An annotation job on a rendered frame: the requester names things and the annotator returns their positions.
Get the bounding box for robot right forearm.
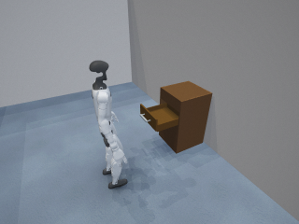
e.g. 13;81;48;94
101;120;119;151

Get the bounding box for handle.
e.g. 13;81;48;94
139;114;150;123

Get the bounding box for robot torso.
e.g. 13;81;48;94
92;86;113;138

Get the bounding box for robot left thigh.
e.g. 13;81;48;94
106;121;118;155

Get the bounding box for cabinet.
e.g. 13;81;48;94
159;81;213;154

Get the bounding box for right robot hand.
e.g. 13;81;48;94
112;148;128;167

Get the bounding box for drawer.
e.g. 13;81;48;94
140;103;179;132

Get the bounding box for left robot hand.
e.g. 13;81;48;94
111;111;118;123

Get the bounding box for right robot upper arm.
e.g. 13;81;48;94
96;91;109;127

